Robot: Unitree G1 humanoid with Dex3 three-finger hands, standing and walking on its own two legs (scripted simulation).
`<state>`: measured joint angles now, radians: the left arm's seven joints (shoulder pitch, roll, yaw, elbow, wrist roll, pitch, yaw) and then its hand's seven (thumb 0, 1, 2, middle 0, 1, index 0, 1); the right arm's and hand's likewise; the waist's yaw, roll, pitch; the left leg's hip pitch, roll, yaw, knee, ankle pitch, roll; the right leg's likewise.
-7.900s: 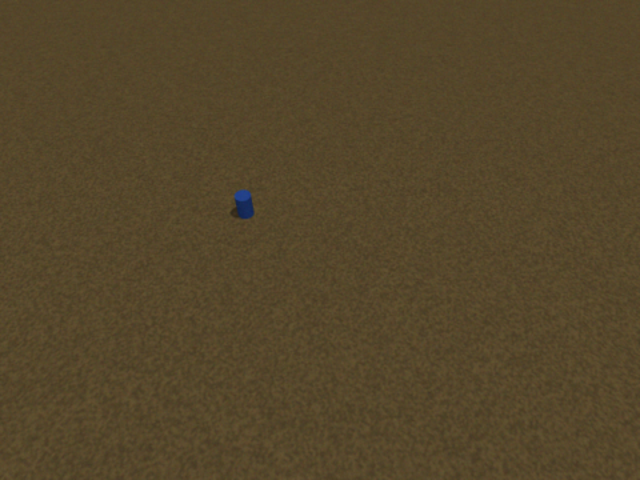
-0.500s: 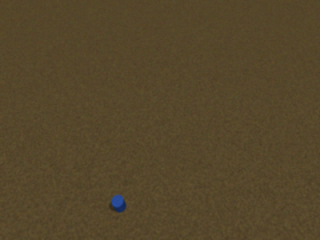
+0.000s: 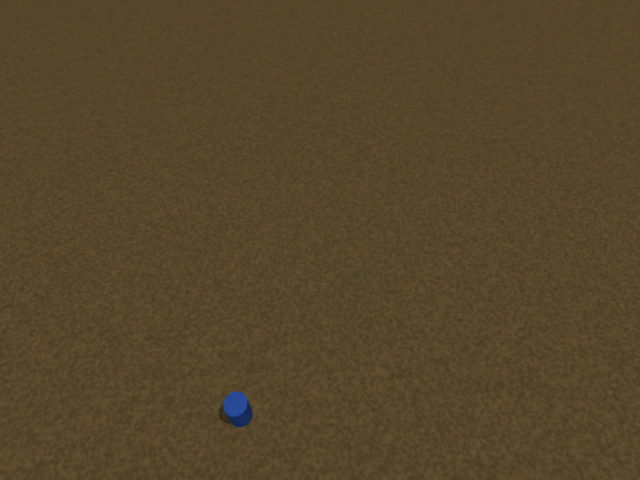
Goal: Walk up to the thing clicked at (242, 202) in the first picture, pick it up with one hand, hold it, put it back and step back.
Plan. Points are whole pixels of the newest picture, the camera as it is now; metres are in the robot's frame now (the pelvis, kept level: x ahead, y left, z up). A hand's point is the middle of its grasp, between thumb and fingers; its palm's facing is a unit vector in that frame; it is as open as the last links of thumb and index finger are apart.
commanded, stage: stand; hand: left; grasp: from above
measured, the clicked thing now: (238, 409) +0.41 +0.25 -0.73
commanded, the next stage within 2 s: rise first in 0.34 s
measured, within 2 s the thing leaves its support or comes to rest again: neither
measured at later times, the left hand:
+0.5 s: hand out of the picture +0.08 +0.25 -0.16, palm faces +0.00 -0.94 -0.35, open 7.5 cm
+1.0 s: hand out of the picture +0.13 +0.26 -0.21, palm faces -0.12 -0.89 -0.43, open 13.5 cm
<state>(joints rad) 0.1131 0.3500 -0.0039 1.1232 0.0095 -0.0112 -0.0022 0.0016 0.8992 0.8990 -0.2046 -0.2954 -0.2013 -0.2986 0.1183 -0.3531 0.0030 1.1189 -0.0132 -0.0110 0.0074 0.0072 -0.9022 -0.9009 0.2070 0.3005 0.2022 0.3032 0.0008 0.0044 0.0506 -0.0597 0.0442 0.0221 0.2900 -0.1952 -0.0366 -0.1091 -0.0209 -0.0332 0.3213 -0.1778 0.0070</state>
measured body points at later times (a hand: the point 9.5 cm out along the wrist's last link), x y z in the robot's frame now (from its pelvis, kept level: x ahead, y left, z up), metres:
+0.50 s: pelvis +0.00 +0.00 +0.00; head +0.02 +0.00 +0.45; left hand +0.08 +0.30 -0.13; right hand +0.07 -0.30 -0.13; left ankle -0.02 +0.14 -0.75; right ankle +0.00 -0.12 -0.75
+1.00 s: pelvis -0.01 +0.02 -0.07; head +0.07 +0.03 +0.38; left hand +0.13 +0.31 -0.18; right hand +0.12 -0.24 -0.17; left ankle -0.02 +0.14 -0.75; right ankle +0.00 -0.12 -0.75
